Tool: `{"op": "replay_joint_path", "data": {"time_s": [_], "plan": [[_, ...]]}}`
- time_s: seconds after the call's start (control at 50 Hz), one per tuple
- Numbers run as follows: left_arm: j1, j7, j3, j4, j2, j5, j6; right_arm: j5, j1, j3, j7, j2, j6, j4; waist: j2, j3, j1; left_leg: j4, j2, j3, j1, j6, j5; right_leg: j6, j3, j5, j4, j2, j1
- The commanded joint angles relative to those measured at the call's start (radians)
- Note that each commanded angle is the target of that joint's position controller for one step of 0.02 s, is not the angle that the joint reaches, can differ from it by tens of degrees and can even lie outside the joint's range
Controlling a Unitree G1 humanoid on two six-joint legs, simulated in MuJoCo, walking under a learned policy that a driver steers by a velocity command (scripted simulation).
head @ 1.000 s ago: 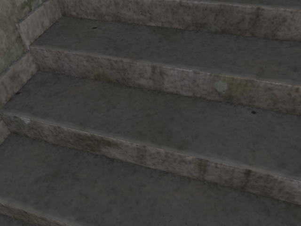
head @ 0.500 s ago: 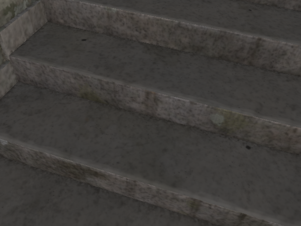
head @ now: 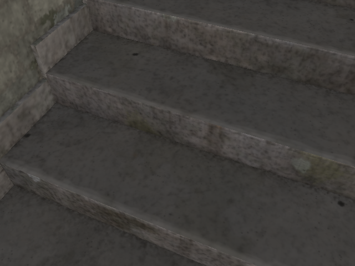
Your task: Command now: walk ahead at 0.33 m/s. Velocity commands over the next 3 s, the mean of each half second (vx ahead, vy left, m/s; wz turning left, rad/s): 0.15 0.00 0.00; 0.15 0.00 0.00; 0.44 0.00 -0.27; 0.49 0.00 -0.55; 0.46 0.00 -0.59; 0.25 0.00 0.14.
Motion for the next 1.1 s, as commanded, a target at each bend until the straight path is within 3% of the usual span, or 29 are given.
{"op": "replay_joint_path", "data": {"time_s": [0.02,0.06,0.08,0.1,0.12,0.14,0.16,0.18,0.2,0.22,0.24,0.26,0.28,0.3,0.34,0.42,0.48,0.56,0.68,0.72,0.78,0.82,0.86,0.88,0.9,0.92,0.94,1.0,1.1], "plan": [[0.052,0.006,0.015,-0.011,0.113,0.013,-0.028,0.006,-0.346,0.057,-0.010,0.054,-0.017,-0.250,-0.116,0.226,0.011,0.198,0.069,-0.046,-0.697,0.024,-0.205,-0.195,0.233,0.139,-0.175,-0.347,0.217],[-0.006,-0.003,0.013,-0.006,0.132,0.000,-0.025,0.020,-0.403,0.066,-0.020,0.038,-0.007,-0.312,-0.131,0.254,-0.011,0.045,0.115,0.002,-0.605,0.037,-0.205,-0.135,0.111,0.152,-0.270,-0.320,0.087],[0.006,0.000,0.006,0.020,0.127,-0.028,-0.009,0.020,-0.424,0.086,-0.015,0.058,0.004,-0.354,-0.133,0.241,-0.017,-0.140,0.144,0.031,-0.462,0.056,-0.183,-0.115,0.057,0.150,-0.353,-0.278,-0.018],[-0.062,-0.005,-0.005,0.002,0.113,-0.051,0.010,0.019,-0.350,0.101,0.010,0.085,0.013,-0.343,-0.075,0.202,-0.051,-0.389,0.130,0.122,-0.090,0.067,0.008,-0.133,-0.035,0.211,-0.432,-0.211,-0.227],[-0.096,-0.008,-0.009,-0.021,0.119,-0.084,0.019,0.052,-0.292,0.112,0.029,0.132,0.016,-0.332,-0.070,0.132,-0.071,-0.607,0.106,0.145,0.345,0.093,0.223,-0.153,-0.043,0.307,-0.481,-0.210,-0.411],[-0.089,-0.031,0.009,-0.057,0.218,-0.065,0.011,0.056,-0.129,0.068,0.026,0.060,0.023,-0.247,-0.125,-0.054,-0.114,-0.564,-0.016,0.222,0.609,0.083,0.208,-0.169,-0.072,0.939,-0.274,-0.201,-0.341],[-0.116,-0.049,0.040,-0.071,0.329,-0.055,-0.008,0.051,0.104,0.035,0.013,0.004,0.028,-0.174,-0.186,-0.232,-0.226,-0.671,-0.065,0.187,0.783,0.073,0.278,-0.137,-0.073,1.317,-0.021,-0.211,-0.198],[-0.152,-0.070,0.070,-0.072,0.391,-0.079,-0.028,0.026,0.274,0.004,0.003,-0.070,0.030,-0.098,-0.182,-0.308,-0.301,-0.879,-0.087,0.149,0.859,0.067,0.335,-0.060,-0.067,1.391,0.236,-0.187,-0.092],[-0.092,-0.090,0.055,-0.083,0.299,-0.087,-0.050,-0.005,0.268,-0.013,-0.010,-0.134,0.016,-0.078,-0.139,-0.341,-0.283,-1.034,0.031,-0.121,0.990,0.097,0.386,-0.001,0.019,0.922,0.508,-0.141,-0.237],[-0.062,-0.116,0.031,-0.150,0.154,-0.109,-0.042,-0.011,0.296,-0.047,-0.022,-0.305,0.006,-0.036,0.400,-0.458,-0.244,-1.352,0.388,-0.635,1.058,0.215,0.938,0.062,0.061,-0.038,1.064,0.116,-0.450],[0.021,-0.101,0.038,-0.121,0.114,-0.059,-0.027,0.007,0.163,-0.048,-0.003,-0.290,0.001,-0.070,0.294,-0.545,-0.152,-1.397,0.371,-0.737,0.920,0.179,0.821,0.049,0.310,0.001,1.428,0.114,-0.386],[-0.012,-0.084,0.032,-0.153,0.065,-0.041,-0.007,0.016,0.022,-0.033,0.011,-0.247,-0.001,-0.044,0.206,-0.417,-0.044,-1.431,0.360,-0.652,0.733,0.143,0.413,0.048,0.261,0.086,1.493,0.073,-0.439],[-0.053,-0.071,0.031,-0.166,0.058,-0.016,0.011,0.019,-0.069,-0.012,0.016,-0.146,-0.003,-0.018,0.102,-0.247,0.000,-1.422,0.321,-0.574,0.591,0.095,0.120,0.041,0.145,0.160,1.481,0.010,-0.496],[-0.134,-0.056,0.024,-0.200,0.041,0.014,0.030,0.027,-0.107,0.012,0.009,-0.059,-0.010,0.010,0.101,-0.083,-0.002,-1.368,0.265,-0.478,0.453,0.074,0.026,0.022,0.145,0.214,1.493,-0.017,-0.568],[-0.189,-0.032,0.010,-0.227,0.032,0.012,0.071,0.018,-0.092,0.030,0.000,0.007,-0.019,0.074,0.083,0.045,0.012,-1.372,0.211,-0.319,0.314,0.069,-0.006,-0.014,0.136,0.195,1.526,0.009,-0.636],[-0.267,-0.002,-0.019,-0.296,-0.011,0.012,0.079,0.002,0.009,0.027,-0.016,-0.003,-0.069,0.138,0.004,0.048,0.022,-1.434,0.217,-0.187,0.383,0.087,0.367,-0.015,0.183,0.215,1.417,0.020,-0.729],[-0.263,0.015,0.012,-0.263,0.084,-0.003,0.092,0.017,0.016,0.032,-0.042,-0.039,-0.087,0.104,-0.040,-0.015,-0.016,-1.552,0.220,-0.115,0.506,0.101,0.567,0.019,0.134,0.246,1.181,0.017,-0.650],[-0.254,0.009,0.017,-0.209,0.047,0.005,0.122,0.021,0.110,0.038,-0.067,-0.024,-0.085,0.127,0.029,-0.009,-0.046,-1.585,0.208,-0.088,0.639,0.108,0.470,0.040,0.087,0.230,1.147,-0.017,-0.660],[-0.338,-0.014,0.006,-0.175,0.011,0.003,0.111,0.006,0.208,0.035,-0.090,0.011,-0.046,0.137,0.083,0.053,-0.110,-1.633,0.197,-0.098,0.775,0.072,0.330,0.068,0.028,0.101,0.736,-0.059,-0.589],[-0.276,-0.012,-0.003,-0.139,-0.006,-0.017,0.125,0.001,0.282,0.030,-0.079,0.009,-0.032,0.174,0.122,0.055,-0.110,-1.643,0.177,-0.086,0.757,0.063,0.235,0.061,-0.024,-0.071,0.545,-0.022,-0.425],[-0.251,-0.010,0.003,-0.135,0.042,-0.011,0.119,0.002,0.334,0.000,-0.061,-0.055,0.001,0.203,0.141,0.131,-0.119,-1.701,0.212,-0.189,0.750,0.116,-0.088,0.022,-0.078,-0.213,0.411,0.025,-0.384],[-0.216,-0.016,-0.003,-0.124,0.027,-0.003,0.102,0.014,0.336,-0.018,-0.052,-0.082,0.012,0.216,0.091,0.156,-0.101,-1.701,0.220,-0.214,0.711,0.128,-0.156,-0.017,-0.081,-0.174,0.311,0.028,-0.311],[-0.073,-0.017,-0.007,-0.083,0.017,0.006,0.081,0.033,0.263,-0.023,-0.045,-0.080,0.011,0.204,0.017,0.174,-0.020,-1.636,0.172,-0.173,0.532,0.106,-0.211,-0.080,-0.046,-0.132,0.139,0.025,-0.082],[0.041,-0.010,-0.002,-0.056,0.051,0.017,0.072,0.040,0.172,-0.022,-0.038,-0.063,0.002,0.172,-0.062,0.183,0.036,-1.510,0.121,-0.110,0.343,0.067,-0.185,-0.125,0.074,-0.193,0.057,-0.046,0.083],[0.086,-0.006,0.014,-0.052,0.117,0.011,0.066,0.062,0.054,-0.007,-0.030,-0.029,-0.014,0.112,-0.241,0.201,0.066,-1.321,-0.002,0.041,0.126,-0.001,-0.037,-0.178,0.320,-0.404,-0.037,-0.177,0.158],[0.075,-0.006,0.033,-0.060,0.150,0.000,0.068,0.040,-0.001,-0.008,-0.021,-0.043,-0.022,0.091,-0.325,0.234,0.076,-1.031,-0.036,0.116,0.056,-0.008,0.078,-0.271,0.541,-0.504,-0.139,-0.338,0.105],[0.006,-0.002,0.035,-0.084,0.141,-0.007,0.056,0.008,-0.019,-0.022,-0.012,-0.084,-0.026,0.077,-0.246,0.242,0.052,-0.771,0.007,0.028,-0.005,-0.025,0.068,-0.311,0.595,-0.483,-0.175,-0.385,0.040],[-0.171,-0.012,0.035,-0.138,0.139,-0.013,0.009,-0.001,0.124,-0.034,0.025,-0.091,-0.034,0.095,-0.053,0.155,-0.106,-0.591,0.040,-0.071,0.058,-0.030,0.176,-0.238,0.397,-0.245,-0.153,-0.290,-0.025],[-0.053,-0.022,0.021,-0.102,0.106,0.008,-0.002,-0.007,-0.028,0.000,0.032,-0.012,-0.018,0.019,-0.105,0.146,-0.029,-0.570,0.077,0.046,-0.017,-0.033,0.148,-0.198,0.214,0.077,-0.118,-0.233,0.022]]}}
Next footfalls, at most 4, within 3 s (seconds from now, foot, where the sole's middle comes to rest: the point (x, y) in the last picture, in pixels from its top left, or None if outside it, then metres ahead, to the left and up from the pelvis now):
0.18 left None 0.32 0.20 -0.63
0.88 right None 0.27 0.05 -0.63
1.22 left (90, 254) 0.48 0.35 -0.63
1.60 right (157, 180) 0.69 0.14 -0.48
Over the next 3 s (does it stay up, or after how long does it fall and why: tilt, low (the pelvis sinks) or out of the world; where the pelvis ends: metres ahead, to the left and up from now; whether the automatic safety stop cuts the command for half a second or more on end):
stays up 1.20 -0.07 0.59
